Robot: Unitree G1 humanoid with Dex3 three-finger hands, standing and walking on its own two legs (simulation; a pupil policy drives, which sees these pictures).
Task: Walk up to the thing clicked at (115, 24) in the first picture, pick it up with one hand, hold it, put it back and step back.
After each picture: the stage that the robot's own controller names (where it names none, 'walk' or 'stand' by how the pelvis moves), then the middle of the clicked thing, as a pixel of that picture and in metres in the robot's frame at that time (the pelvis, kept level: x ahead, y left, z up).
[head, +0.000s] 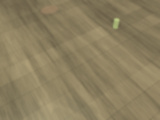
stand; (116, 23) +1.68 -0.42 -0.72
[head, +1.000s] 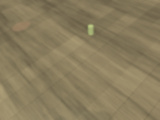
walk; (90, 29) +1.59 +0.01 -0.70
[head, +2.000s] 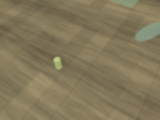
walk; (57, 63) +0.99 +0.29 -0.71
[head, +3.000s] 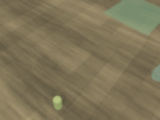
walk; (57, 102) +0.58 +0.20 -0.70
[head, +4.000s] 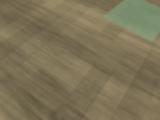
stand; out of the picture +0.36 +0.15 -0.69
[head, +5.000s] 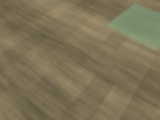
stand; out of the picture +0.32 +0.16 -0.72
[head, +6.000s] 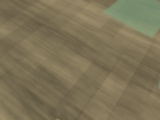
stand; out of the picture +0.36 +0.17 -0.71
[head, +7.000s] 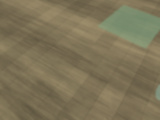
stand; out of the picture +0.35 +0.19 -0.72
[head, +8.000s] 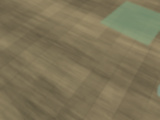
stand; out of the picture +0.36 +0.18 -0.73
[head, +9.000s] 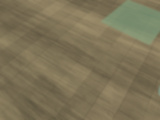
stand; out of the picture +0.35 +0.17 -0.73
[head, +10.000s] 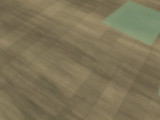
stand; out of the picture +0.35 +0.17 -0.73
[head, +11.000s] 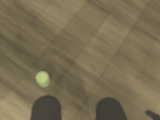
go down; (43, 79) +0.41 +0.18 -0.46
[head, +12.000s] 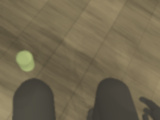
go down; (26, 61) +0.43 +0.22 -0.32
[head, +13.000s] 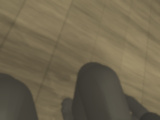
close in; out of the picture +0.41 +0.27 -0.23
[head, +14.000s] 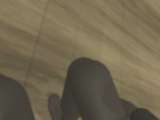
close; out of the picture +0.41 +0.27 -0.22
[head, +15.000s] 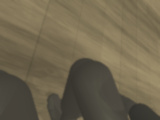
lift; out of the picture +0.37 +0.26 -0.22
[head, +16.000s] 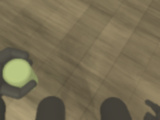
lift; (22, 77) +0.33 +0.19 +0.00
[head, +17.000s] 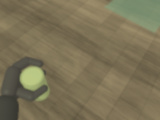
hold; (36, 84) +0.32 +0.16 +0.02
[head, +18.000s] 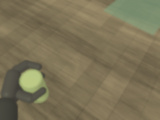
hold; (35, 87) +0.32 +0.17 +0.02
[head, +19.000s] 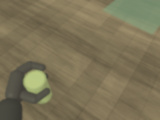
hold; (39, 88) +0.32 +0.16 +0.01
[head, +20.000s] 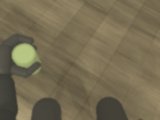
crouch; (28, 60) +0.40 +0.18 -0.06
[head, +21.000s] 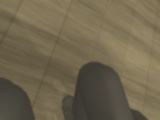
lower; out of the picture +0.42 +0.28 -0.19
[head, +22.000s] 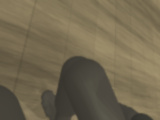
lower; out of the picture +0.43 +0.29 -0.23
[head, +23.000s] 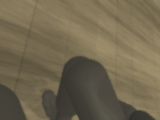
lower; out of the picture +0.43 +0.30 -0.23
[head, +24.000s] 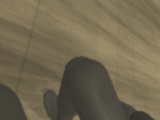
lower; out of the picture +0.43 +0.30 -0.23
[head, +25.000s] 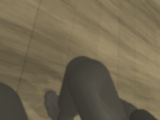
rest; out of the picture +0.42 +0.29 -0.23
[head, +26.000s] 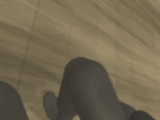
withdraw; out of the picture +0.41 +0.27 -0.23
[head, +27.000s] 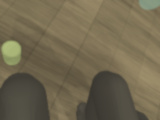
stand; (11, 53) +0.43 +0.23 -0.27
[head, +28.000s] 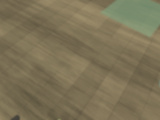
stand; out of the picture +0.38 +0.13 -0.65
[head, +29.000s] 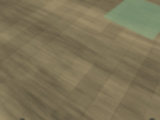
stand; out of the picture +0.39 +0.15 -0.67
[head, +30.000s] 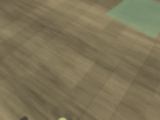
stand; out of the picture +0.39 +0.15 -0.67
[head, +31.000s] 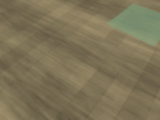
stand; out of the picture +0.42 +0.13 -0.72
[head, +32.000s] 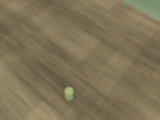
walk; (69, 93) +0.54 +0.09 -0.70
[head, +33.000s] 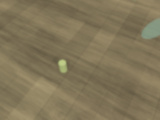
walk; (62, 66) +0.83 +0.21 -0.70
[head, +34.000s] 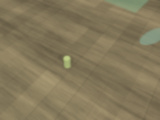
stand; (67, 62) +1.03 +0.16 -0.71
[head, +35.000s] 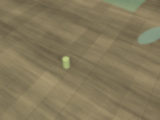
stand; (66, 62) +1.04 +0.17 -0.73
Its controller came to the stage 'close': yes
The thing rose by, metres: 0.71
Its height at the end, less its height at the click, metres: +0.00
